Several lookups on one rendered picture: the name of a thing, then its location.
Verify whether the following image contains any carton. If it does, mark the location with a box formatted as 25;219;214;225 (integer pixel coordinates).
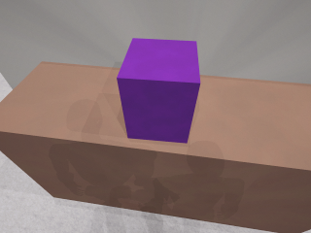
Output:
117;38;201;144

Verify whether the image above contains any pedestal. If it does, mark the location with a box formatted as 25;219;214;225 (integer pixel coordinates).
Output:
0;61;311;233

